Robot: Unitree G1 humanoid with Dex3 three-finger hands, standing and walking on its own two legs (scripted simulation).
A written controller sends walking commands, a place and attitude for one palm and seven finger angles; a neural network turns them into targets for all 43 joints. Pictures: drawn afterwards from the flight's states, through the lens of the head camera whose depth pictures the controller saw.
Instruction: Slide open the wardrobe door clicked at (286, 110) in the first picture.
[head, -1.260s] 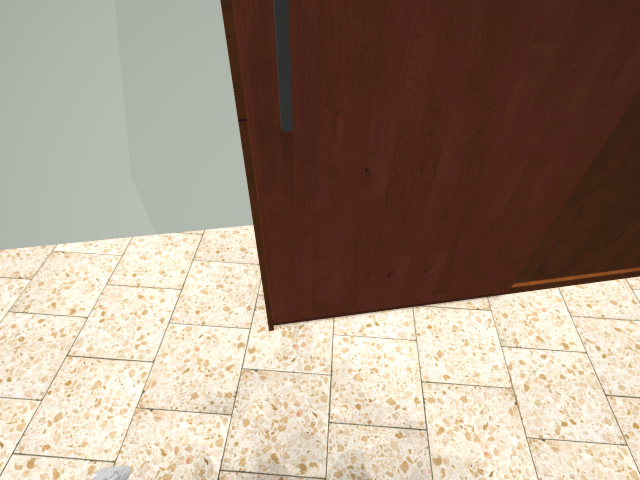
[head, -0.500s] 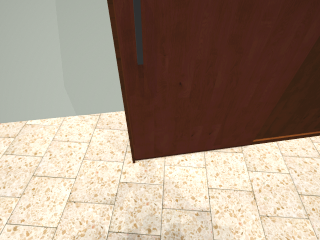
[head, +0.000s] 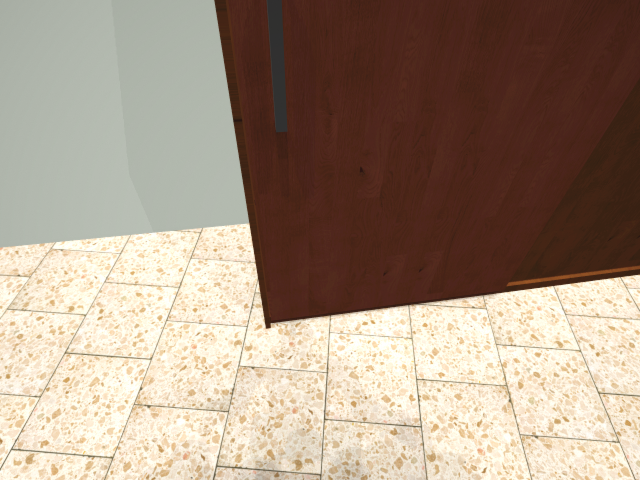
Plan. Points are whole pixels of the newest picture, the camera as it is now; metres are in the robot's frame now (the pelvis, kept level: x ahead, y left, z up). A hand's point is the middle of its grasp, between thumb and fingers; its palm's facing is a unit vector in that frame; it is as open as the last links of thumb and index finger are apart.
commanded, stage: look at it before walking up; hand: left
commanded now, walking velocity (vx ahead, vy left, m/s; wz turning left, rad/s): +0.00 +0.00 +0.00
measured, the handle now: (275, 35) +0.74 +0.12 +0.23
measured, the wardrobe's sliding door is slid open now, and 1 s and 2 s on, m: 0.00 0.00 0.00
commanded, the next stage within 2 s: turn to face it in 0.18 s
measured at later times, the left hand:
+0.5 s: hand out of the picture +0.08 +0.24 -0.16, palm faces +0.00 -0.94 -0.33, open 7.4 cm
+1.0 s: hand out of the picture -0.02 +0.20 -0.18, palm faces +0.17 -0.95 -0.26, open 7.4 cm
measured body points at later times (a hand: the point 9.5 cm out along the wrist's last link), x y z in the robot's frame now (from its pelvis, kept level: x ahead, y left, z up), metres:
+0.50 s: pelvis +0.00 +0.00 +0.00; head +0.01 +0.00 +0.45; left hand +0.08 +0.29 -0.14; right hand +0.08 -0.29 -0.14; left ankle +0.01 +0.13 -0.75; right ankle +0.00 -0.12 -0.75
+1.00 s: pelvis -0.02 -0.01 -0.01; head +0.01 +0.00 +0.44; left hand -0.03 +0.25 -0.16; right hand +0.06 -0.23 -0.17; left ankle +0.01 +0.13 -0.74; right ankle +0.00 -0.11 -0.75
